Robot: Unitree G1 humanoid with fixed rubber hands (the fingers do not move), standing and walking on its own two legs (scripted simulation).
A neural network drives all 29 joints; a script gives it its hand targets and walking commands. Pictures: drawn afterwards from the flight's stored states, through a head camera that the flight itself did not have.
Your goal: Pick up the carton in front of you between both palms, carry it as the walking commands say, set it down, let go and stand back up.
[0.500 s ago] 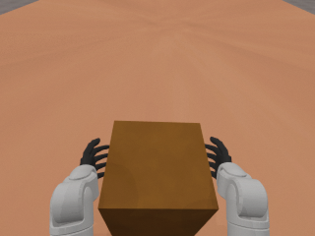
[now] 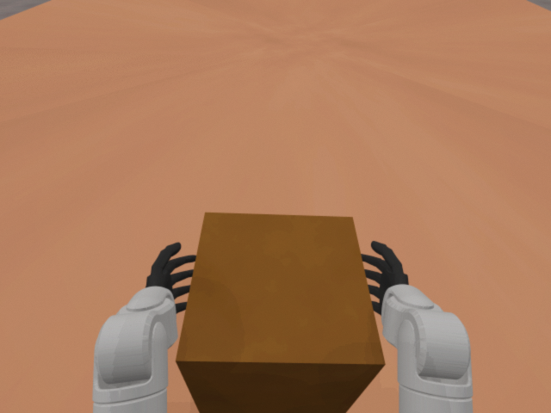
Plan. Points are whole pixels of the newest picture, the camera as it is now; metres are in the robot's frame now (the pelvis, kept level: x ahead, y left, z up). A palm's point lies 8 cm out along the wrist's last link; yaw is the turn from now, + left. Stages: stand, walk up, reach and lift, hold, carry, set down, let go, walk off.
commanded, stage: carry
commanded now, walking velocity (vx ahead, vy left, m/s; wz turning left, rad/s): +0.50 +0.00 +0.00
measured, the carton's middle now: (275, 321) +0.28 +0.00 +0.02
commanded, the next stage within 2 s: none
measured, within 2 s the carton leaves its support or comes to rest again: neither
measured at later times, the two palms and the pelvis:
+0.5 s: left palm (200, 151) +0.59 +0.15 +0.10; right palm (348, 151) +0.60 -0.15 +0.10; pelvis +0.33 +0.00 +0.00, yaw -1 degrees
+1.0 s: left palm (210, 105) +0.79 +0.15 +0.10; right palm (331, 104) +0.80 -0.14 +0.11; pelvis +0.53 +0.00 +0.01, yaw +0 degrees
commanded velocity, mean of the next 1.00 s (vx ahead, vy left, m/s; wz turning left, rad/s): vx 0.18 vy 0.00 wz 0.00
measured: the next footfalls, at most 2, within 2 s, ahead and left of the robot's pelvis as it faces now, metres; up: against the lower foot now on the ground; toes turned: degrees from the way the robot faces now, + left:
left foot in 0.02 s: +0.20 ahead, +0.11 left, +0.00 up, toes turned +12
right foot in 0.52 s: +0.53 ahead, -0.10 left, +0.00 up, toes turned +0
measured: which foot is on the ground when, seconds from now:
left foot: up 0.00-0.00, down 0.02-0.54, up 0.56-0.80, down 0.82-1.00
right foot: down 0.00-0.02, up 0.04-0.50, down 0.52-1.00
